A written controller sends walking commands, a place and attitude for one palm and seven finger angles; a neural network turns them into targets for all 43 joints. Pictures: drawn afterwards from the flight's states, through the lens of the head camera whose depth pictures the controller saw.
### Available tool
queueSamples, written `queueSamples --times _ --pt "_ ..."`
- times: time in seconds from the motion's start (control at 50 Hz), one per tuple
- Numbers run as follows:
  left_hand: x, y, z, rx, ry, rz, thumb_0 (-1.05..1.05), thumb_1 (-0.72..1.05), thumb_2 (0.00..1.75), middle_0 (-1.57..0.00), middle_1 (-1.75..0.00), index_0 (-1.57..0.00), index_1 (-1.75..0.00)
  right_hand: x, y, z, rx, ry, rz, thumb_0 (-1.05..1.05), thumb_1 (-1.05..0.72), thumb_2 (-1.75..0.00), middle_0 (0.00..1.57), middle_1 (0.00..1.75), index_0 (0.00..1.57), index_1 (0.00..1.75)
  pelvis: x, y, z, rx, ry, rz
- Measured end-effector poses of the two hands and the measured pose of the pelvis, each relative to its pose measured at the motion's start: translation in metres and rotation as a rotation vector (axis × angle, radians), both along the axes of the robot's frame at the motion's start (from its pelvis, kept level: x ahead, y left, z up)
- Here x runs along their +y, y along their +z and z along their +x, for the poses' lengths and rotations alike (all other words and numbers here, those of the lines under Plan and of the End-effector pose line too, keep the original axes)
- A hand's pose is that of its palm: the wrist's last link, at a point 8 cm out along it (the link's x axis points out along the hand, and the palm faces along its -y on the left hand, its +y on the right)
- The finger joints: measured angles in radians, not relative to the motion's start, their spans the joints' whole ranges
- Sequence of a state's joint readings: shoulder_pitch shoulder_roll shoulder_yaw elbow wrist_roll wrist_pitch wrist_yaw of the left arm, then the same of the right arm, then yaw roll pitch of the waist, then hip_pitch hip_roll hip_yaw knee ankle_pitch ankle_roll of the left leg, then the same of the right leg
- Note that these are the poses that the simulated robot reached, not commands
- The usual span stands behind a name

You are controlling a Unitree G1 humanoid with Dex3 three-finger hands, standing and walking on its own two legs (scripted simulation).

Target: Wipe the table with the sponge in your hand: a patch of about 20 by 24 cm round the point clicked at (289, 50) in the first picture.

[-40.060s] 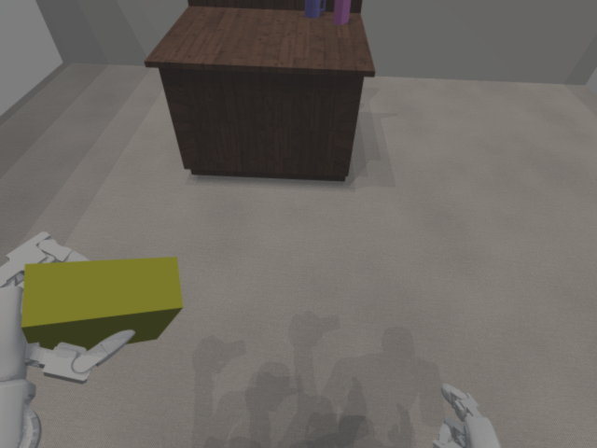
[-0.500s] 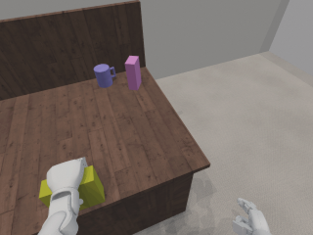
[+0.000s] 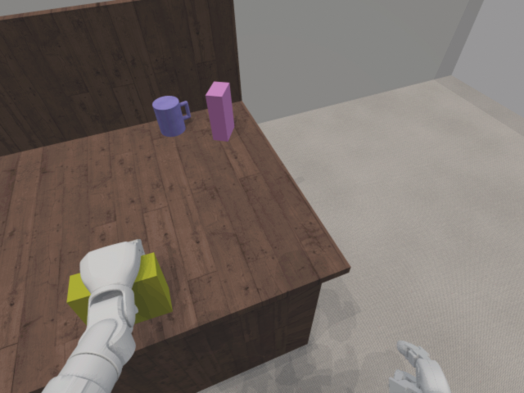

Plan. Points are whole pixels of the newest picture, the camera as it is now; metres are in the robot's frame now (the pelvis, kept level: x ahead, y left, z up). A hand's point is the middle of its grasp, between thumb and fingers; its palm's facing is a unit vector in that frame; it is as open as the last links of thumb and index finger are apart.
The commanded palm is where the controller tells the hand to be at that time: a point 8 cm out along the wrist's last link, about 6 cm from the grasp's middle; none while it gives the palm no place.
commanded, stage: wipe forward along the first lane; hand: left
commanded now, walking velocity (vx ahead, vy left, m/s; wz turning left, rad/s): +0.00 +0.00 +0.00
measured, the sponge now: (128, 300) +0.27 +0.28 -0.07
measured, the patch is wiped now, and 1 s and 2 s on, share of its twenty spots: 0.00 0.30 0.40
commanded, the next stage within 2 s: slide across to the middle lane in 1.32 s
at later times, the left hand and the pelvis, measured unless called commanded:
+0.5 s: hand (120, 257) +0.33 +0.31 -0.02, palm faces -0.13 -0.01 -0.99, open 9.4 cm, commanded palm +0.31 +0.31 +0.00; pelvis +0.00 +0.00 -0.01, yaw -1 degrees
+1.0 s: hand (111, 238) +0.37 +0.34 -0.02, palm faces -0.12 +0.01 -0.99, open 9.4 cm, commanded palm +0.36 +0.33 +0.00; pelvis -0.01 +0.01 -0.02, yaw +0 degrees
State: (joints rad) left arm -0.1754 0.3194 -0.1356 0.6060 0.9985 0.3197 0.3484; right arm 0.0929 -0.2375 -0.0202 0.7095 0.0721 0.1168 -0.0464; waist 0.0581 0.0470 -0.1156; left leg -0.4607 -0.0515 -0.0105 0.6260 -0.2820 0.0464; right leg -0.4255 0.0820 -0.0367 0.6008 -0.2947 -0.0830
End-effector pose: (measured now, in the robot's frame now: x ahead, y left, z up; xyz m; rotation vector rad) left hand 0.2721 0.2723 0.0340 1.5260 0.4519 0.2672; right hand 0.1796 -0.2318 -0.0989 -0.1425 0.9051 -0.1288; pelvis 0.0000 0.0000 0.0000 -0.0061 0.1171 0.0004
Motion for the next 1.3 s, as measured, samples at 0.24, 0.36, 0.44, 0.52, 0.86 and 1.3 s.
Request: queueSamples --times 0.24,0.36,0.44,0.52,0.86,1.3 --pt "0.014 -0.002 0.028 0.013 0.003 0.02 0.01 -0.47 1.12 -0.81 -1.38 -0.81 -1.41 -0.023 -0.014 -0.037 0.106 -0.052 -0.039 0.01 -0.91 -0.9 0.2 0.3 0.2 0.3 -0.005 -0.005 -0.001 0.052 -0.003 -0.005" --pt "0.021 -0.002 0.04 0.021 -0.002 0.027 0.01 -0.48 1.13 -0.81 -1.38 -0.81 -1.42 -0.033 -0.021 -0.057 0.153 -0.09 -0.049 0.01 -0.91 -0.9 0.2 0.3 0.2 0.3 -0.005 -0.008 -0.002 0.078 -0.009 -0.008" --pt "0.024 -0.003 0.046 0.021 -0.007 0.03 0.01 -0.48 1.13 -0.81 -1.38 -0.81 -1.42 -0.035 -0.025 -0.068 0.177 -0.102 -0.051 0.01 -0.91 -0.9 0.2 0.3 0.2 0.3 -0.004 -0.01 -0.003 0.089 -0.009 -0.01" --pt "0.028 -0.003 0.051 0.012 -0.008 0.031 0.01 -0.49 1.14 -0.81 -1.38 -0.81 -1.42 -0.034 -0.028 -0.076 0.194 -0.108 -0.049 0.01 -0.91 -0.9 0.2 0.3 0.2 0.3 -0.004 -0.011 -0.004 0.099 -0.01 -0.013" --pt "0.051 -0.002 0.074 0.006 -0.007 0.035 0.01 -0.49 1.14 -0.81 -1.38 -0.81 -1.43 -0.023 -0.03 -0.093 0.222 -0.11 -0.055 0.01 -0.91 -0.9 0.2 0.3 0.2 0.3 0.006 -0.017 -0.01 0.134 -0.004 -0.031" --pt "0.076 -0.002 0.123 0.012 -0.017 0.05 0.01 -0.5 1.15 -0.82 -1.37 -0.81 -1.43 -0.001 -0.037 -0.127 0.352 -0.134 -0.068 0.01 -0.91 -0.9 0.2 0.3 0.2 0.3 0.031 -0.023 -0.005 0.202 -0.003 -0.057"
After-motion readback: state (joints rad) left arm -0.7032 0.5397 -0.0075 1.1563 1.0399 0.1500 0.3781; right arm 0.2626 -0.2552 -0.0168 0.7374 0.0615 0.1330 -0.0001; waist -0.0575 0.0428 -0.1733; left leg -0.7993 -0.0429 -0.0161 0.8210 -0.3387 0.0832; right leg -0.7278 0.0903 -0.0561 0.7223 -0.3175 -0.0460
